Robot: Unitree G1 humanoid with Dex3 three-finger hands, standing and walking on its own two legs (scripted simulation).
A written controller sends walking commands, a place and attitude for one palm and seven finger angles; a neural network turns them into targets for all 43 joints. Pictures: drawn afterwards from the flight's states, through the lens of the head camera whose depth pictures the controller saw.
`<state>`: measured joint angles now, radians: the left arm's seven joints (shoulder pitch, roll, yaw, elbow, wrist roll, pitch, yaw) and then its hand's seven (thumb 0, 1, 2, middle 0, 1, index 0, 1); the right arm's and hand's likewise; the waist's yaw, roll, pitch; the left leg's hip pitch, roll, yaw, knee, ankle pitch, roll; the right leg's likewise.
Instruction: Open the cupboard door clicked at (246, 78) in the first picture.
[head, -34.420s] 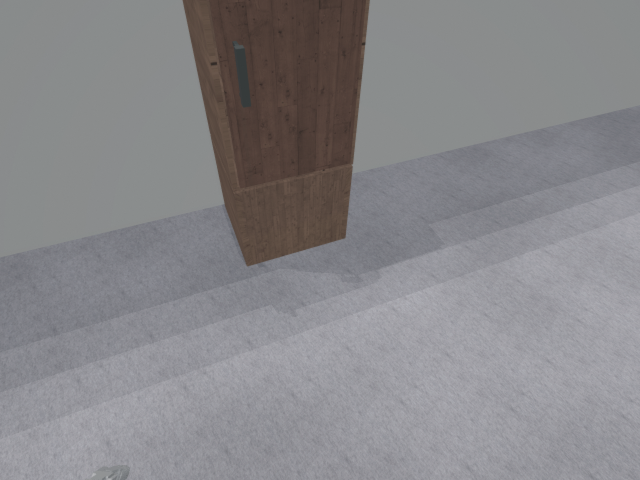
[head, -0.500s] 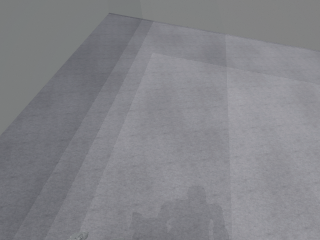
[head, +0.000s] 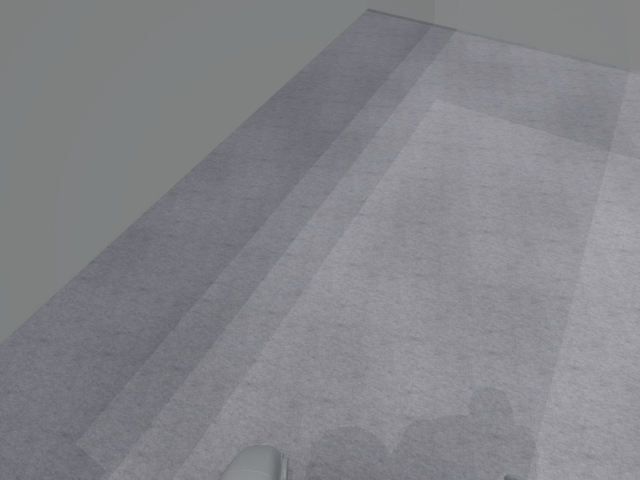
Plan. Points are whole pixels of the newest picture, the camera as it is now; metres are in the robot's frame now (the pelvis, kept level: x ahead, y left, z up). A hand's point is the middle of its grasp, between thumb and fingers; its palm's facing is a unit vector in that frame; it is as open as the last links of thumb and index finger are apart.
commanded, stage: turn to face it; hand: left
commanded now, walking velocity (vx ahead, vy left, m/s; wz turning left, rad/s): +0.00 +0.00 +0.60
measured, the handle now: out of the picture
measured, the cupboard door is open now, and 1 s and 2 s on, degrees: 39 39 39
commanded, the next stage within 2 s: none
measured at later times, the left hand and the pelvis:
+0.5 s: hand out of the picture +0.06 +0.23 -0.16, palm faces +0.31 -0.91 -0.29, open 7.4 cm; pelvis +0.02 -0.02 -0.01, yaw +17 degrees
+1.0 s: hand out of the picture -0.04 +0.20 -0.19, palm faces +0.60 -0.76 -0.24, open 7.4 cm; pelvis +0.03 -0.02 -0.01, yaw +36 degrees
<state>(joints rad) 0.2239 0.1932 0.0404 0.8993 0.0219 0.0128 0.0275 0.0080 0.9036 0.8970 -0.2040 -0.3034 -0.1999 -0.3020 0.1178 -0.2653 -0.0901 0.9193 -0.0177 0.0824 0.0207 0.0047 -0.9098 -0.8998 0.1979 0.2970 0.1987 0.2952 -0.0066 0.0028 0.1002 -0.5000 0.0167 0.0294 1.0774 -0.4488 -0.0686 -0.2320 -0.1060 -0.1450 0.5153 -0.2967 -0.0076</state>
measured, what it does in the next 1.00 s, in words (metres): steps on the spot, turning left: left foot, then right foot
